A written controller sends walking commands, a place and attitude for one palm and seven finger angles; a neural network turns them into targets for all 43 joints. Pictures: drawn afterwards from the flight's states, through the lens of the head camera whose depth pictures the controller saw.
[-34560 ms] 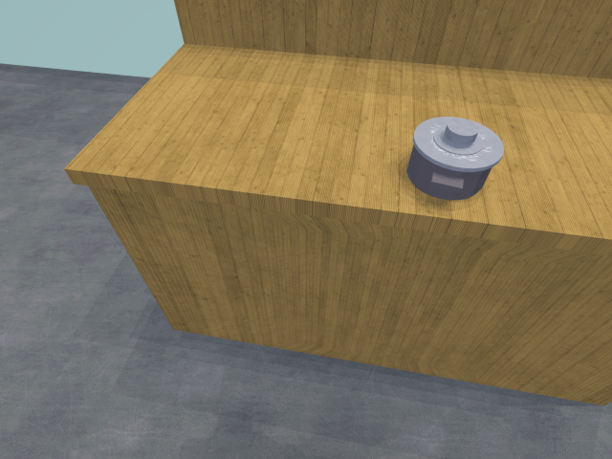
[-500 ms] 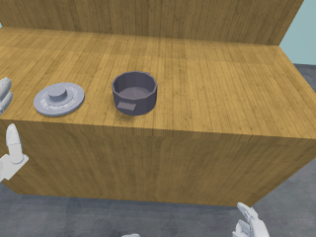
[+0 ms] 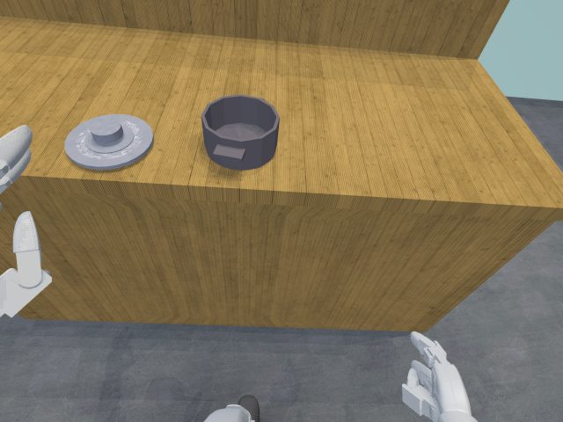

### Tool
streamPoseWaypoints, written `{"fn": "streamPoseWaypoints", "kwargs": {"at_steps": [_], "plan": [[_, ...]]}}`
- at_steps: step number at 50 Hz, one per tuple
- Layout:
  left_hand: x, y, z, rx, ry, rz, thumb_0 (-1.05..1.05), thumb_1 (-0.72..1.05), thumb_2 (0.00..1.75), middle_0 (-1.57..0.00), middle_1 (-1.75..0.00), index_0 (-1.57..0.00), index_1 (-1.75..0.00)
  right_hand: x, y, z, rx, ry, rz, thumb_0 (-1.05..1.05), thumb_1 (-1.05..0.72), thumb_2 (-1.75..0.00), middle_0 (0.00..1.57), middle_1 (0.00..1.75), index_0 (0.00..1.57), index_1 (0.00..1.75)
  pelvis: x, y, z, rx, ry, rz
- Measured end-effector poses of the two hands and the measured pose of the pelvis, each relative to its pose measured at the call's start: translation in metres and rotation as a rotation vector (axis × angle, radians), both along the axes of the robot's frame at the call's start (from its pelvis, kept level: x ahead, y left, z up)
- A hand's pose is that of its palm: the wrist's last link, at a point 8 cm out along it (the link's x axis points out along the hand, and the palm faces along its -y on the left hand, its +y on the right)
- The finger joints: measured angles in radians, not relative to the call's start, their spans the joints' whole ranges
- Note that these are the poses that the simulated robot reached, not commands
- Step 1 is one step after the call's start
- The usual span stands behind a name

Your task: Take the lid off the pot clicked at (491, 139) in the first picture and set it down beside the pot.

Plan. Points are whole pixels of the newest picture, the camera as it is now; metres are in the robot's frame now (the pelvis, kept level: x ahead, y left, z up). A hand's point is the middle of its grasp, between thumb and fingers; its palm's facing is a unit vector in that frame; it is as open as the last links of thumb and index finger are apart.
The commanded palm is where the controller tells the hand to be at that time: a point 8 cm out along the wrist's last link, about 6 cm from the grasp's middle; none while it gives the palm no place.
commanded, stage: step back with the hand held close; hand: left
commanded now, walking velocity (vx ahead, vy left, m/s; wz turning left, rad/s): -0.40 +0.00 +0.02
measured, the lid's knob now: (106, 130) +0.59 +0.37 +0.04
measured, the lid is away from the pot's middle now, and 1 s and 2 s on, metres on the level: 0.25 0.25 0.25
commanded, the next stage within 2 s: stop stepping back and stand still in 0.20 s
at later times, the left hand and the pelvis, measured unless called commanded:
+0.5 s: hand out of the picture +0.06 +0.23 +0.22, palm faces +0.25 -0.81 -0.53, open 7.4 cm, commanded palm +0.02 +0.29 +0.23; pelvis -0.12 +0.02 +0.01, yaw -2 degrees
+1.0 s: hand out of the picture -0.01 +0.26 +0.23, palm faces +0.37 -0.78 -0.50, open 7.4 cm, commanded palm -0.05 +0.32 +0.23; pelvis -0.18 +0.04 +0.00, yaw +0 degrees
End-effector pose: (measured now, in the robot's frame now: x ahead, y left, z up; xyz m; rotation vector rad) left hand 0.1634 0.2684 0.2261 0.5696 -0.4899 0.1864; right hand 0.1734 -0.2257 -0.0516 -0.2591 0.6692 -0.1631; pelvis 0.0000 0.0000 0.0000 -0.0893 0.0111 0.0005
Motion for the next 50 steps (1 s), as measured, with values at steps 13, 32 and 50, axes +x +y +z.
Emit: {"fn": "streamPoseWaypoints", "kwargs": {"at_steps": [13,32,50], "plan": [[-0.048,0.032,-0.01,-0.13,-0.116,0.045,0.01,0.89,0.9,-0.21,-0.31,-0.22,-0.3,-0.075,0.0,0.0,-0.062,0.036,-0.059,0.02,-0.9,-0.9,0.2,0.3,0.2,0.3,-0.052,0.021,-0.005,0.033,-0.01,-0.005],[-0.17,0.042,0.016,-0.086,-0.118,0.083,0.01,0.89,0.9,-0.22,-0.31,-0.22,-0.3,-0.205,0.014,-0.012,0.012,0.078,-0.094,0.02,-0.9,-0.9,0.2,0.3,0.21,0.3,-0.144,0.033,0.005,0.053,-0.035,-0.048],[-0.207,0.037,0.016,0.046,-0.011,0.083,0.01,0.89,0.9,-0.22,-0.31,-0.22,-0.3,-0.237,0.039,-0.027,0.069,0.1,-0.013,0.01,-0.9,-0.9,0.2,0.3,0.2,0.3,-0.185,0.037,0.002,0.057,-0.03,-0.006]]}}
